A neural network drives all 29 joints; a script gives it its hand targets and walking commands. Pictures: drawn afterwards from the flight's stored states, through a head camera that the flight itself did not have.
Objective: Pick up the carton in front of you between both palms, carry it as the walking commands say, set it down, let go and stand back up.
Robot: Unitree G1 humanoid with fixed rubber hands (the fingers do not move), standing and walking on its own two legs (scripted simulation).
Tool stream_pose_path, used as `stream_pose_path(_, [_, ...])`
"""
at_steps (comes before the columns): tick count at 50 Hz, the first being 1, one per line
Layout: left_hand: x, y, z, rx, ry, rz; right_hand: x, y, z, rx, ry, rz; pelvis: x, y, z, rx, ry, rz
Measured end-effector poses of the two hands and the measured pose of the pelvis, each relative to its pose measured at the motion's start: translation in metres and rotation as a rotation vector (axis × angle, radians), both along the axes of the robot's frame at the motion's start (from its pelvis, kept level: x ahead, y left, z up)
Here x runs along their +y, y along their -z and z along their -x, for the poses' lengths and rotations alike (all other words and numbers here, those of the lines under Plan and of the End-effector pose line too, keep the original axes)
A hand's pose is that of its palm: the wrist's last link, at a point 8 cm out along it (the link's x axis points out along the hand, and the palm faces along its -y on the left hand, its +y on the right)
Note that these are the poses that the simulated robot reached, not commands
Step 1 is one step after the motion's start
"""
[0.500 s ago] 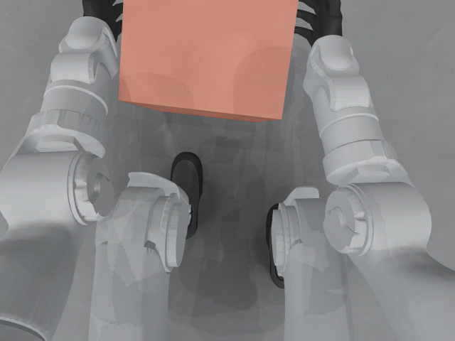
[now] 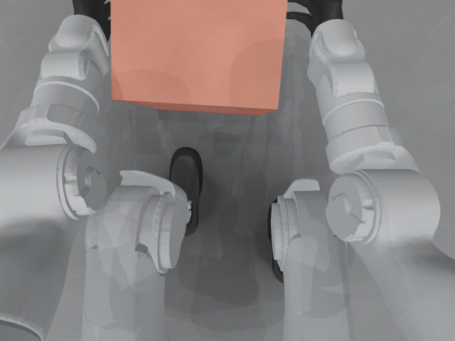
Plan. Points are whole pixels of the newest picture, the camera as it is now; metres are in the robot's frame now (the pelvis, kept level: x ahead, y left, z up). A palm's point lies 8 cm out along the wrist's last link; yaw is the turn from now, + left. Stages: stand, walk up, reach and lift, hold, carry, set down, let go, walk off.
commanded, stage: set down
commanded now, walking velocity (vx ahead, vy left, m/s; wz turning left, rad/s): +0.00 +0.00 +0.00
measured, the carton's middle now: (207, 47) +0.50 +0.10 -0.24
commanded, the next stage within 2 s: let go in 1.34 s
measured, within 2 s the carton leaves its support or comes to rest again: neither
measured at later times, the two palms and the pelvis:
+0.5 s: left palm (55, 13) +0.50 +0.28 -0.13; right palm (364, 2) +0.55 -0.09 -0.12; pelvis +0.00 +0.00 +0.03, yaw +1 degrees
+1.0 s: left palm out of the picture +0.49 +0.29 +0.03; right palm out of the picture +0.55 -0.10 +0.04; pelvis +0.03 +0.01 +0.15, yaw +1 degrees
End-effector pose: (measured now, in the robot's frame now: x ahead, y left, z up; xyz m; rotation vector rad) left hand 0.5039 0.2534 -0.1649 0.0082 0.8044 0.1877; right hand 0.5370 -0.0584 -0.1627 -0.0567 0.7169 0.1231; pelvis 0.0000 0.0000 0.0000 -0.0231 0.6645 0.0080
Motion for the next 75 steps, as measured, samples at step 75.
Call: stream_pose_path(75, [0.043,-0.333,0.033,-0.116,-0.003,-0.078,-0.052,-0.341,0.009,-0.070,0.055,0.145,0.023,-0.280,-0.064,0.069,-0.076,0.033])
